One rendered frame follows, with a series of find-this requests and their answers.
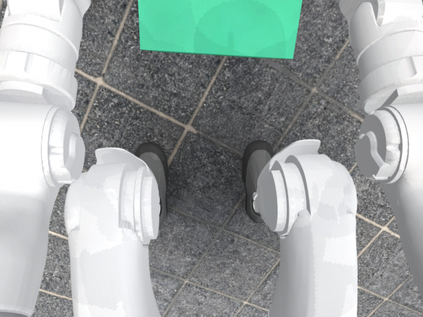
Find left robot foot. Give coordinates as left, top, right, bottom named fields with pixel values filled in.
left=135, top=142, right=169, bottom=226

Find right robot upper arm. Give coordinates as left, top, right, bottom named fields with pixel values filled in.
left=354, top=103, right=423, bottom=300

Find left robot upper arm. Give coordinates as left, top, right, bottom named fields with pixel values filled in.
left=0, top=101, right=85, bottom=317

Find robot right forearm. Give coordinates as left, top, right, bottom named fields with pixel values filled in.
left=339, top=0, right=423, bottom=114

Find robot left forearm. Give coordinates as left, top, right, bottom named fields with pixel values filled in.
left=0, top=0, right=91, bottom=112

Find carton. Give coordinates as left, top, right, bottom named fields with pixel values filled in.
left=138, top=0, right=302, bottom=59

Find robot right shin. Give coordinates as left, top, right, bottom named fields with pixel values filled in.
left=252, top=139, right=358, bottom=225

